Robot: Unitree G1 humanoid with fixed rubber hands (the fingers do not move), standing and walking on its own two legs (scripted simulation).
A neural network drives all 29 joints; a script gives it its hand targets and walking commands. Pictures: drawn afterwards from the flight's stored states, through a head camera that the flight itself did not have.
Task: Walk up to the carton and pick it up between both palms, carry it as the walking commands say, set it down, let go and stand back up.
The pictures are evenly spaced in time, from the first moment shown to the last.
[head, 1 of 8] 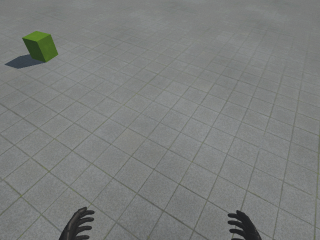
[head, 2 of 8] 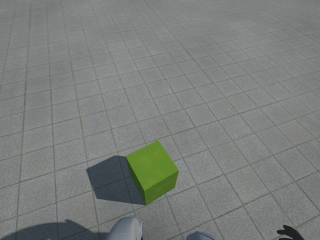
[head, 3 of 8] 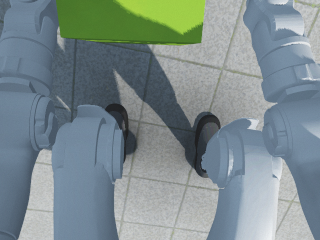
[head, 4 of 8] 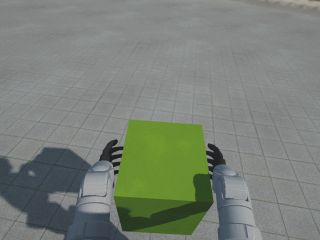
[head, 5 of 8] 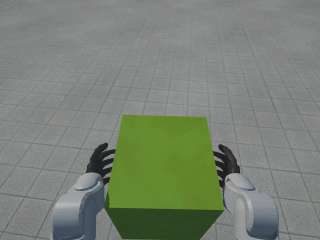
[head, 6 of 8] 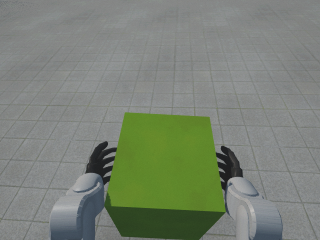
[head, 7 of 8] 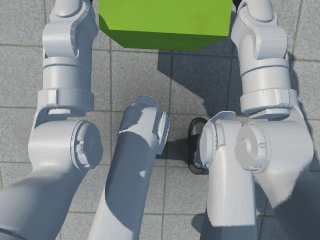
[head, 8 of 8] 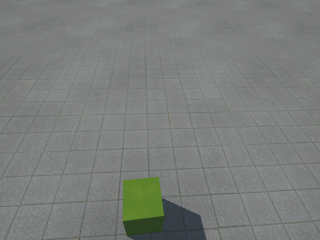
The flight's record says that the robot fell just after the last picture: no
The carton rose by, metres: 0.69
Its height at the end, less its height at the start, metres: +0.00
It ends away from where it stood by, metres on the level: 2.21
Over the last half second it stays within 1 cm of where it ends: yes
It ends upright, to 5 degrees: yes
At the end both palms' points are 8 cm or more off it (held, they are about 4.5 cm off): yes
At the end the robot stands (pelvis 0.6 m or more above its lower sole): yes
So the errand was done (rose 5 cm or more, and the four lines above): yes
